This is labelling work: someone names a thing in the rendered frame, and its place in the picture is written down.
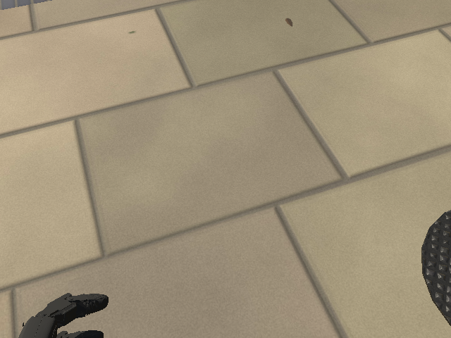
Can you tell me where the robot left hand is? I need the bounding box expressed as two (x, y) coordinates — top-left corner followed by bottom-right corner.
(19, 293), (109, 338)

